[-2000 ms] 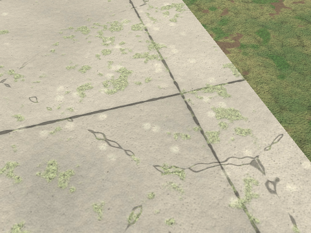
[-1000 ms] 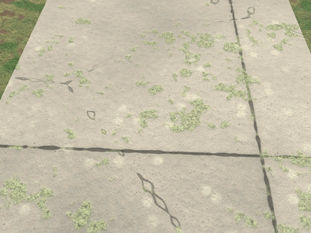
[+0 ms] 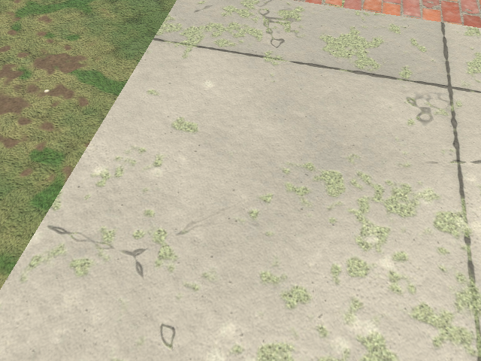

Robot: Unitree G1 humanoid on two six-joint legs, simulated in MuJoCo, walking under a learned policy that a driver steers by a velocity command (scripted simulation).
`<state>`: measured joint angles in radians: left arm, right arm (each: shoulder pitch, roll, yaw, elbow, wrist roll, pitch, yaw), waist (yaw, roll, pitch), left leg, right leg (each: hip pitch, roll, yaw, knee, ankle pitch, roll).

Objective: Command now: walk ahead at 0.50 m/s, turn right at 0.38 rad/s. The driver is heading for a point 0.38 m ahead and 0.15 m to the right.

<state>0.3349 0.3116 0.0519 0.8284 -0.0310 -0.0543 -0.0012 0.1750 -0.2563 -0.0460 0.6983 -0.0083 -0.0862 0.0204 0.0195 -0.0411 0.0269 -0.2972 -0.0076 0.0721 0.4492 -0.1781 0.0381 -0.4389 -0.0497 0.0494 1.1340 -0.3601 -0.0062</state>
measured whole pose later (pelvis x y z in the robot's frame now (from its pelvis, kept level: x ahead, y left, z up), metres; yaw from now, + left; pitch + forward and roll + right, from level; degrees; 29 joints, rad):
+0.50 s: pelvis +0.25 -0.07 -0.01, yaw -15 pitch +2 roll +1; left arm 0.13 0.29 0.05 0.67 0.00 -0.04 -0.03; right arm 0.23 -0.31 -0.05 0.82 0.02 -0.07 0.00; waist -0.01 0.01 0.08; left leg -0.38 0.05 0.01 1.22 -0.50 -0.04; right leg -0.41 0.05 -0.04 0.54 -0.16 -0.08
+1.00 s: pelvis +0.37 -0.07 +0.00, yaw -17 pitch +0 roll +0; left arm 0.17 0.24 0.02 0.87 0.02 0.01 0.01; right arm 0.13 -0.24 -0.04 0.88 -0.01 -0.02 -0.01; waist 0.00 -0.01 0.02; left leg -0.29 0.02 -0.01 0.51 -0.21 -0.01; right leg -0.17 0.03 0.00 0.48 -0.31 -0.02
